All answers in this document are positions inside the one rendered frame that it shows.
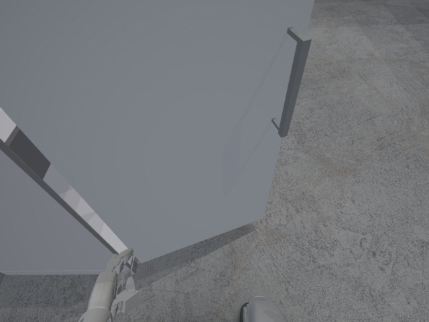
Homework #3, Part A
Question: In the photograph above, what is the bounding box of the left robot forearm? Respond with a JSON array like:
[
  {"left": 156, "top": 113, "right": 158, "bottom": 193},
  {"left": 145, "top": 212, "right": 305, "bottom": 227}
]
[{"left": 78, "top": 308, "right": 113, "bottom": 322}]

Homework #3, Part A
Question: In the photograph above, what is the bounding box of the handle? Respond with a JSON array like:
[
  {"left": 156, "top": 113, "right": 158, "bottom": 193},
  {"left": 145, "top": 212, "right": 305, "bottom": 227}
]
[{"left": 271, "top": 27, "right": 312, "bottom": 138}]

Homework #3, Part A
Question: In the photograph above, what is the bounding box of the right robot shin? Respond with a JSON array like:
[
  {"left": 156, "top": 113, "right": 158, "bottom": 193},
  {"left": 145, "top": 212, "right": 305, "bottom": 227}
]
[{"left": 250, "top": 296, "right": 266, "bottom": 303}]

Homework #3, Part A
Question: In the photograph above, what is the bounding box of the left robot hand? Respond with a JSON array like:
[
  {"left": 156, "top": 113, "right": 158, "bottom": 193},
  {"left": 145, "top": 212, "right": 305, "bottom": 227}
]
[{"left": 87, "top": 248, "right": 139, "bottom": 318}]

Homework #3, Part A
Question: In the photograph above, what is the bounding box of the fridge door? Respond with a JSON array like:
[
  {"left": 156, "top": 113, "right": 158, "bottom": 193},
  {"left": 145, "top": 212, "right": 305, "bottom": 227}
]
[{"left": 0, "top": 0, "right": 314, "bottom": 263}]

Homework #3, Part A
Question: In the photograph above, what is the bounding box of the right robot thigh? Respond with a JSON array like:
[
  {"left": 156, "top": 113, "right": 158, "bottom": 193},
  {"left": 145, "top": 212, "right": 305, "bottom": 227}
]
[{"left": 243, "top": 300, "right": 288, "bottom": 322}]

